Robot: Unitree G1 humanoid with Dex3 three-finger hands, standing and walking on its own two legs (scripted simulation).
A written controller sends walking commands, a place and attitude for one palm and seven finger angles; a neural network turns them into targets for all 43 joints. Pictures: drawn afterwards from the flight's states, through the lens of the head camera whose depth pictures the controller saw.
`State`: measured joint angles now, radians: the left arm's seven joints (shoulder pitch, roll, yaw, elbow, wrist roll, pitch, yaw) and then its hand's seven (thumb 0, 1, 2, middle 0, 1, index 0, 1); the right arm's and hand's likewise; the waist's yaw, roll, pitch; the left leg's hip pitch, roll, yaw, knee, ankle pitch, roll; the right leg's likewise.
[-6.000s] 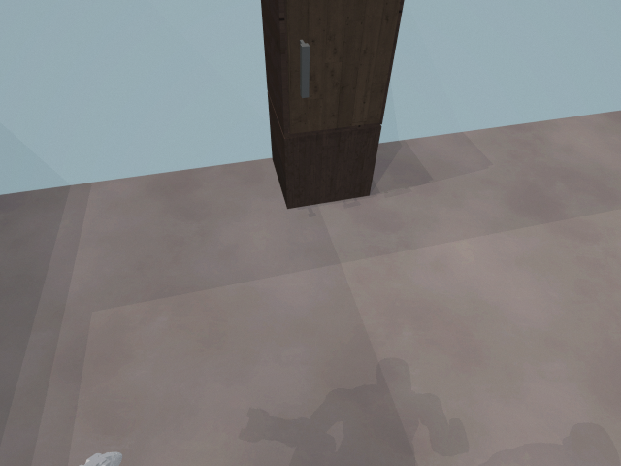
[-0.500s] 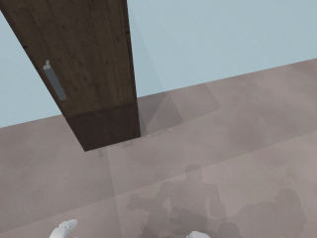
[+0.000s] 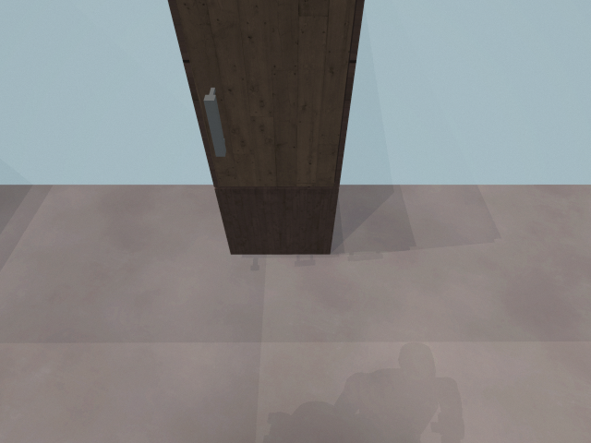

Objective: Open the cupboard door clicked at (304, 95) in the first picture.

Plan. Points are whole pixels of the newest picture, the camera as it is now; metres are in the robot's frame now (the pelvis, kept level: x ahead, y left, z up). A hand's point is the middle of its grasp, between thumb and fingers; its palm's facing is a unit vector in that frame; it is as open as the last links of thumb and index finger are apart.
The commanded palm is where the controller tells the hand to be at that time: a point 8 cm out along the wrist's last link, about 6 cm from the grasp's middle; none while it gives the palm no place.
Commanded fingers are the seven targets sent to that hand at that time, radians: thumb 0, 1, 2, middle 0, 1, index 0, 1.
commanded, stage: take the last steps up to it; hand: left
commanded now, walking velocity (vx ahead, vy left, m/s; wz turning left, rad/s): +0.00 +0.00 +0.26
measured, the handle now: (216, 122) +0.84 +0.28 -0.08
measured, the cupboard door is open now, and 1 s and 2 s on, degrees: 0 0 0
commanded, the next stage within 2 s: come to a stop and stand still in 1.20 s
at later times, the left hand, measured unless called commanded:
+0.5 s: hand out of the picture +0.05 +0.19 -0.16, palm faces +0.08 -0.97 -0.21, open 7.4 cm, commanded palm none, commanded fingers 0.00 0.90 0.90 -0.20 -0.30 -0.20 -0.30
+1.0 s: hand out of the picture +0.04 +0.13 -0.16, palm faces +0.26 -0.96 -0.12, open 7.4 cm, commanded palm none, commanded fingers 0.00 0.90 0.90 -0.20 -0.30 -0.20 -0.30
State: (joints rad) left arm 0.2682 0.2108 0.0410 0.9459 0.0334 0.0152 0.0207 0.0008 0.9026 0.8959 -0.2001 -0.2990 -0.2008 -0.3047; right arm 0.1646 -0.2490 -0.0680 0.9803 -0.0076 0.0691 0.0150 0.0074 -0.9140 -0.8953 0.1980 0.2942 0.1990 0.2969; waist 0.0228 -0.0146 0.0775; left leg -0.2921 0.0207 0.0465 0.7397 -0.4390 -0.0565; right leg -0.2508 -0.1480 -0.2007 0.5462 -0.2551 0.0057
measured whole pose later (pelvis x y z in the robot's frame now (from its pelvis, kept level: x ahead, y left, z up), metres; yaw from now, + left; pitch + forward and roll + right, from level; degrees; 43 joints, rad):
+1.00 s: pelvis +0.17 +0.02 +0.00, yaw +7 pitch +0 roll +0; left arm 0.50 0.07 0.02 1.18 0.03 -0.07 0.02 0.00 0.91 0.90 -0.20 -0.30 -0.20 -0.30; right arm 0.13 -0.16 -0.06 1.04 -0.02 -0.01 0.03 0.01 -0.92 -0.90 0.20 0.29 0.20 0.30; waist 0.06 0.00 0.04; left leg -0.48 0.08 0.11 0.68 -0.20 0.01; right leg 0.04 -0.03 -0.15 0.34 -0.36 0.01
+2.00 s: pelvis +0.27 +0.10 -0.02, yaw +5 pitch -3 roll +2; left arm 0.30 0.21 0.04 0.96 0.02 0.05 0.03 0.00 0.91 0.90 -0.20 -0.30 -0.20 -0.30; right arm 0.25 -0.19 -0.03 0.88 -0.03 0.02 -0.02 0.00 -0.91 -0.90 0.20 0.29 0.20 0.30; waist 0.02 0.01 0.00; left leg -0.25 -0.03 0.13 0.63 -0.33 0.05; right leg -0.35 -0.04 0.00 0.67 -0.29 -0.02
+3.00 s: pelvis +0.29 +0.08 +0.00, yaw +8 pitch -1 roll +1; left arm 0.29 0.14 0.00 1.10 0.01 -0.02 0.03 0.01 0.93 0.90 -0.20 -0.30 -0.20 -0.30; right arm 0.30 -0.14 0.01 1.10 -0.01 -0.03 -0.03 0.00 -0.91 -0.90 0.20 0.29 0.20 0.30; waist -0.01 0.01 0.02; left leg -0.18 -0.01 0.07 0.43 -0.24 0.02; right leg -0.26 0.03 0.01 0.46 -0.19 -0.03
